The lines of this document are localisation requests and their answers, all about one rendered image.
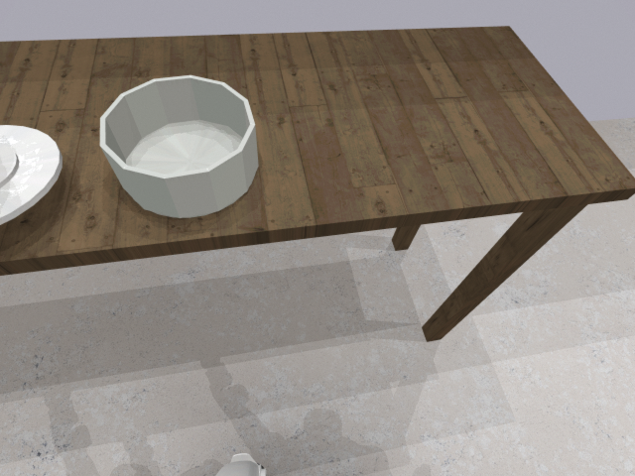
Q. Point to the robot left shin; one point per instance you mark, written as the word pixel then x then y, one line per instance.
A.
pixel 242 457

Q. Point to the pot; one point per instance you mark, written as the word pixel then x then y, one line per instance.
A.
pixel 182 146

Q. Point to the lid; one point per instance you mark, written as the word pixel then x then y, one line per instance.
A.
pixel 30 164

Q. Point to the table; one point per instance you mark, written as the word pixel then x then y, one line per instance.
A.
pixel 356 131

